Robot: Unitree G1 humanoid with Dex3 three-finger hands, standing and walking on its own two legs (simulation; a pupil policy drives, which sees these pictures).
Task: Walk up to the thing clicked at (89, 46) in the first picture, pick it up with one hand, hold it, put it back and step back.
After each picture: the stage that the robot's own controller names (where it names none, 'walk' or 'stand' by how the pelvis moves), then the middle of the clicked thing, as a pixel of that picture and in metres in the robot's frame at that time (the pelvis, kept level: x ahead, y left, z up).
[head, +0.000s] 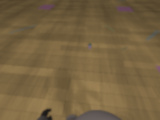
stand; (89, 45) +1.64 +0.02 -0.72
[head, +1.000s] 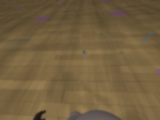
walk; (84, 53) +1.50 +0.24 -0.70
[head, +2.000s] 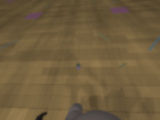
walk; (78, 66) +0.97 +0.29 -0.71
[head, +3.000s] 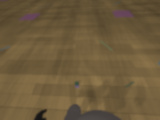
walk; (77, 84) +0.59 +0.22 -0.71
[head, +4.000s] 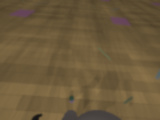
walk; (71, 99) +0.38 +0.18 -0.70
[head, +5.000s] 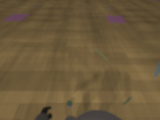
stand; (69, 104) +0.32 +0.21 -0.72
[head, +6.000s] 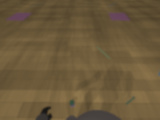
stand; (72, 103) +0.32 +0.20 -0.72
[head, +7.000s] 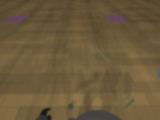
stand; (70, 107) +0.29 +0.21 -0.72
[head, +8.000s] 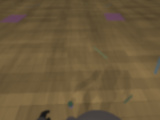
stand; (70, 104) +0.30 +0.21 -0.72
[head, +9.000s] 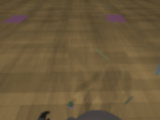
stand; (71, 105) +0.31 +0.21 -0.73
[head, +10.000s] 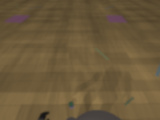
stand; (71, 105) +0.31 +0.20 -0.73
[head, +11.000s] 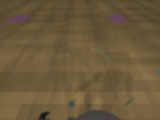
stand; (71, 105) +0.31 +0.20 -0.73
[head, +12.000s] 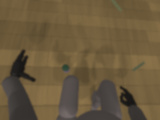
go down; (65, 68) +0.39 +0.21 -0.39
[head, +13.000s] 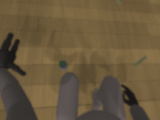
go down; (63, 65) +0.40 +0.22 -0.31
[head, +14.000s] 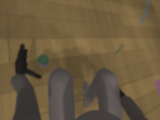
close in; (43, 61) +0.39 +0.26 -0.23
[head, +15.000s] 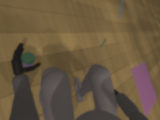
close; (28, 60) +0.39 +0.27 -0.22
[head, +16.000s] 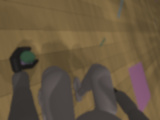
lift; (27, 58) +0.39 +0.26 -0.22
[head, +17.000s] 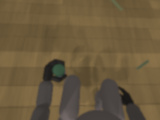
lift; (59, 72) +0.31 +0.22 -0.05
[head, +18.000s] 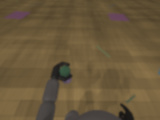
hold; (65, 75) +0.33 +0.17 +0.04
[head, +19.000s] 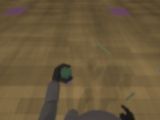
hold; (66, 76) +0.32 +0.17 +0.01
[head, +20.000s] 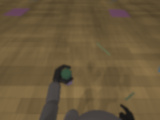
hold; (67, 77) +0.32 +0.17 +0.01
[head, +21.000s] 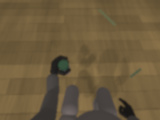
crouch; (64, 67) +0.38 +0.18 -0.07
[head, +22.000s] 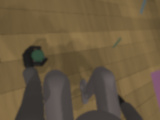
lower; (39, 58) +0.40 +0.24 -0.21
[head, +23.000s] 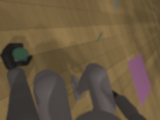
lower; (21, 56) +0.42 +0.27 -0.22
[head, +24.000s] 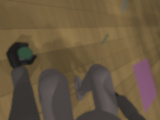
lower; (25, 55) +0.41 +0.27 -0.22
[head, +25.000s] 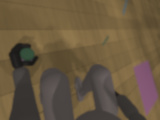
lower; (27, 56) +0.40 +0.27 -0.22
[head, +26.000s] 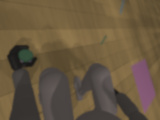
lower; (26, 57) +0.40 +0.26 -0.22
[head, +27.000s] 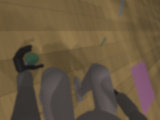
open; (31, 60) +0.39 +0.24 -0.22
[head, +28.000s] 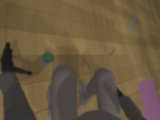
stand; (46, 59) +0.39 +0.22 -0.24
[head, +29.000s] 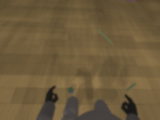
stand; (70, 90) +0.35 +0.18 -0.59
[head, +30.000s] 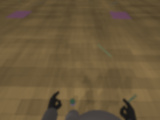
stand; (72, 102) +0.33 +0.17 -0.66
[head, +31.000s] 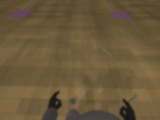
stand; (72, 101) +0.33 +0.17 -0.67
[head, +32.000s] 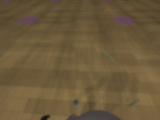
stand; (76, 103) +0.35 +0.17 -0.72
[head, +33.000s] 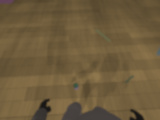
walk; (76, 86) +0.41 +0.16 -0.70
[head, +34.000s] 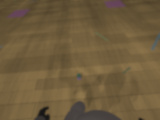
walk; (79, 76) +0.67 +0.21 -0.71
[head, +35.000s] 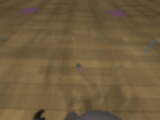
stand; (78, 66) +0.96 +0.20 -0.71
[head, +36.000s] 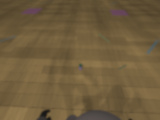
stand; (80, 66) +0.97 +0.17 -0.72
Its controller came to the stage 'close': yes
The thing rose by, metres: 0.72
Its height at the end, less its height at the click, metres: +0.00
